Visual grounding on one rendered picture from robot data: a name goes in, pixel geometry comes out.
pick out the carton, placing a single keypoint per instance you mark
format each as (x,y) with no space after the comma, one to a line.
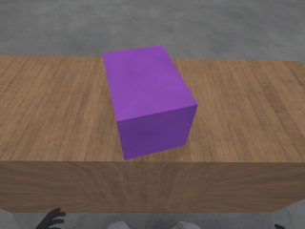
(153,107)

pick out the left robot hand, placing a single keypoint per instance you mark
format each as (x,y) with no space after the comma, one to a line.
(50,220)

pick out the pedestal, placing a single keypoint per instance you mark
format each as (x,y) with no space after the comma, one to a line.
(60,146)

